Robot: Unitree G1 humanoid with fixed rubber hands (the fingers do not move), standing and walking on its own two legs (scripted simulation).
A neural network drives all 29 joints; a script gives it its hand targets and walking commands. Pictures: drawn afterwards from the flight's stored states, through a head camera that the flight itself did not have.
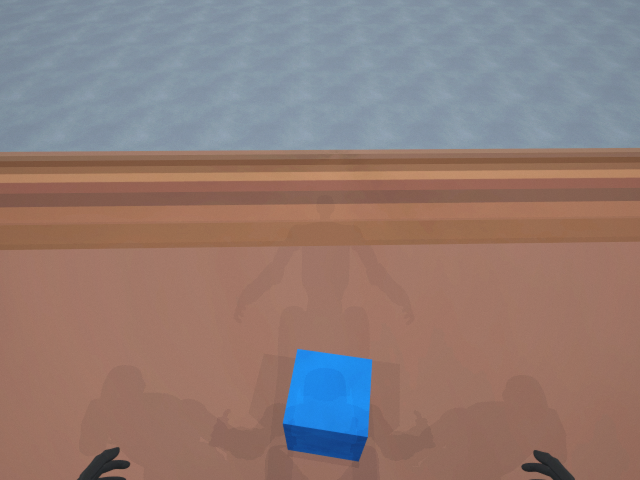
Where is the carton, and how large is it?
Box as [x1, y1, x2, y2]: [283, 349, 371, 461]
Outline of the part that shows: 297,349 283,420 283,427 288,449 358,461 367,437 371,359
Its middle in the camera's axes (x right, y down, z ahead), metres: +0.03 +0.47 +1.09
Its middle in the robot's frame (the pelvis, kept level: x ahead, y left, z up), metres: +0.43 -0.02 -0.65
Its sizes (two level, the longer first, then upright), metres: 0.210 0.200 0.250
